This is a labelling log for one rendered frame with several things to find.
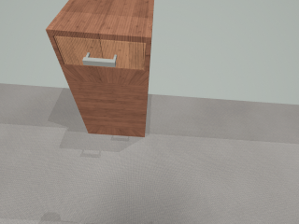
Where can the handle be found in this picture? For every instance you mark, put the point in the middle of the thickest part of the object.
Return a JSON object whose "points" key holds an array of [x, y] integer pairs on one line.
{"points": [[99, 61]]}

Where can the drawer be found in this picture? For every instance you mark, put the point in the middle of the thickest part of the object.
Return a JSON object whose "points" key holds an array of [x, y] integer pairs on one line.
{"points": [[130, 55]]}

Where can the cabinet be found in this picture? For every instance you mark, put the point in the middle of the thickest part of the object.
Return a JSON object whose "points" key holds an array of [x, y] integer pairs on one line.
{"points": [[110, 100]]}

